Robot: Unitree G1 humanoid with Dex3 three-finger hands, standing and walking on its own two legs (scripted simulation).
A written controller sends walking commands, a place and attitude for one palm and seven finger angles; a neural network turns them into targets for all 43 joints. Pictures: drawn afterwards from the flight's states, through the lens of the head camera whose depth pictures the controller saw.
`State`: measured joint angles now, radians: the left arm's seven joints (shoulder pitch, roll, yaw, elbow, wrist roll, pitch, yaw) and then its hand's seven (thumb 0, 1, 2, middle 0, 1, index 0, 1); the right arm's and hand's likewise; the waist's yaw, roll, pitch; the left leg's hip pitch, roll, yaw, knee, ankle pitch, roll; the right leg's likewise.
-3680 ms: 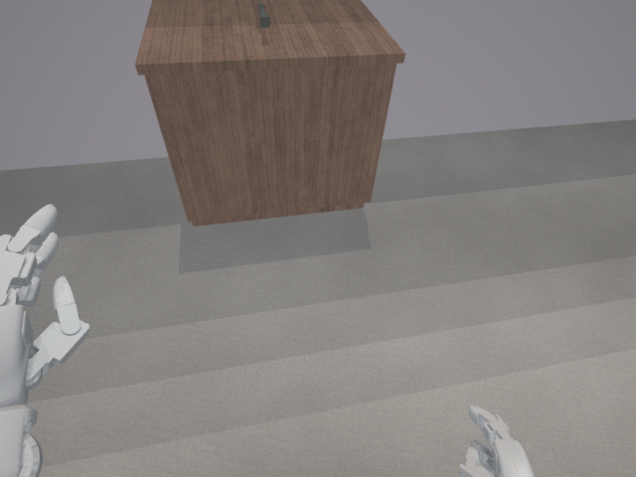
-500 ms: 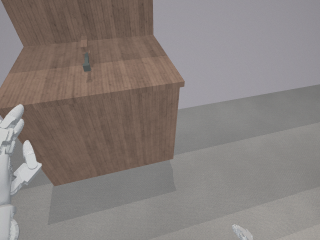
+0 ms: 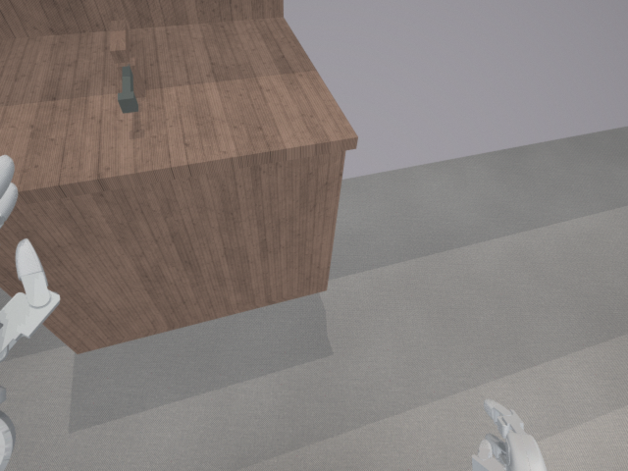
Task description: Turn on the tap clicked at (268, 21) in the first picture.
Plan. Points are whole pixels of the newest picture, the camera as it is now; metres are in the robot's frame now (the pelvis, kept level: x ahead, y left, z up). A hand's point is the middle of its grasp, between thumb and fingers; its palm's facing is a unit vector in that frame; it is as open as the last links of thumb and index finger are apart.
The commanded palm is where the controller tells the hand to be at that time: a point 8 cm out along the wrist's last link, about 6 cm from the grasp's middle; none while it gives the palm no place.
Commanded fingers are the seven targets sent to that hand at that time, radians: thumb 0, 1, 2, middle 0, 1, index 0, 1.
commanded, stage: take the last steps up to it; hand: left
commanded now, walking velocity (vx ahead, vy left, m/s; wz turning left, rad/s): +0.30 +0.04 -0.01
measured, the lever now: (128, 102) +0.70 +0.40 +0.06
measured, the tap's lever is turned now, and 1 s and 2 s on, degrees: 0 0 0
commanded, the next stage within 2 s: come to a stop and stand still in 1.02 s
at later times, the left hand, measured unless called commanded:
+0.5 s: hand (167, 216) +0.32 +0.18 +0.18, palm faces +0.38 -0.80 -0.48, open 7.4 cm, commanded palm +0.26 +0.23 +0.19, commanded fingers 0.00 0.90 0.90 -0.20 -0.30 -0.20 -0.30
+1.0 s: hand (163, 148) +0.41 +0.20 +0.20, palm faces +0.41 -0.80 -0.43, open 7.4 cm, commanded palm +0.35 +0.25 +0.19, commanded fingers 0.00 0.90 0.90 -0.20 -0.30 -0.20 -0.30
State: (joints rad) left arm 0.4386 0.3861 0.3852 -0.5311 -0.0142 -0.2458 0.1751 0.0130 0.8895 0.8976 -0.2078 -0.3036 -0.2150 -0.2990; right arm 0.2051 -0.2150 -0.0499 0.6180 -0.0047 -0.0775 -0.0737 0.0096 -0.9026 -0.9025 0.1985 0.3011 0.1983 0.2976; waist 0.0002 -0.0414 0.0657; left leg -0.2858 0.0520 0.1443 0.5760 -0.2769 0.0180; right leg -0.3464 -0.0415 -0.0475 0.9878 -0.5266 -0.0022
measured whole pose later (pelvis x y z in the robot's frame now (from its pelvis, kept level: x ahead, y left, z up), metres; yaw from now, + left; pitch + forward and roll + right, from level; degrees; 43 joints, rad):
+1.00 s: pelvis +0.20 -0.03 +0.01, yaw +1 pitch -1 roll +0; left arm 0.47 0.38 0.36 -0.55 -0.02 -0.23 0.15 0.02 0.89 0.90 -0.21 -0.30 -0.21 -0.30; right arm 0.21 -0.12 0.04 0.61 0.00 -0.11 -0.03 0.01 -0.90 -0.90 0.21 0.30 0.20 0.30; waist 0.00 0.01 0.05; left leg -0.26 0.05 0.14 0.52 -0.25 0.01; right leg -0.38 -0.07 -0.09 0.76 -0.40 0.02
